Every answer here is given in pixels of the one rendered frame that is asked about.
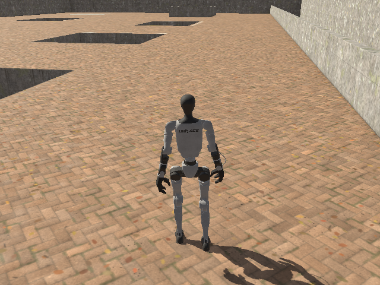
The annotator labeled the robot left foot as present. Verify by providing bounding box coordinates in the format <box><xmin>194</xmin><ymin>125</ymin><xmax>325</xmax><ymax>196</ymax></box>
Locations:
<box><xmin>175</xmin><ymin>230</ymin><xmax>184</xmax><ymax>244</ymax></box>

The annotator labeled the robot right hand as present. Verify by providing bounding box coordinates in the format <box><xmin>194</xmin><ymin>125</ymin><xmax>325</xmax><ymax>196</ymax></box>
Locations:
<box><xmin>210</xmin><ymin>169</ymin><xmax>224</xmax><ymax>183</ymax></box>

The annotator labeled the robot left upper arm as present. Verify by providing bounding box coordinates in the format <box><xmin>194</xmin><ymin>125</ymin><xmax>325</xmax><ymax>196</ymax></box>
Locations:
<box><xmin>163</xmin><ymin>121</ymin><xmax>176</xmax><ymax>155</ymax></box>

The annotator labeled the robot left thigh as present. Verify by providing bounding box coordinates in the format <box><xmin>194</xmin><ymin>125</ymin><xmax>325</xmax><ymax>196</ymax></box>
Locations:
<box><xmin>170</xmin><ymin>166</ymin><xmax>183</xmax><ymax>206</ymax></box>

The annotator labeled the robot right upper arm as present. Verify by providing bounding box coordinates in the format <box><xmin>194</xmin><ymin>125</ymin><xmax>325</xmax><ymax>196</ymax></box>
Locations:
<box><xmin>201</xmin><ymin>119</ymin><xmax>217</xmax><ymax>152</ymax></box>

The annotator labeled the robot right forearm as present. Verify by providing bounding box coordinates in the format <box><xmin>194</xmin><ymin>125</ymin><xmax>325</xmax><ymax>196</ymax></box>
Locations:
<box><xmin>211</xmin><ymin>144</ymin><xmax>223</xmax><ymax>171</ymax></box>

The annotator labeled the robot left forearm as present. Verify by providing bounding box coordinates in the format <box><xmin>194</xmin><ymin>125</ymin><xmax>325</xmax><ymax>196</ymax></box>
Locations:
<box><xmin>157</xmin><ymin>146</ymin><xmax>169</xmax><ymax>178</ymax></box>

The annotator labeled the robot left hand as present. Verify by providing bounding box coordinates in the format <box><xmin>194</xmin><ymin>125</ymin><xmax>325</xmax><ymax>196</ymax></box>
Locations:
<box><xmin>156</xmin><ymin>177</ymin><xmax>170</xmax><ymax>194</ymax></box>

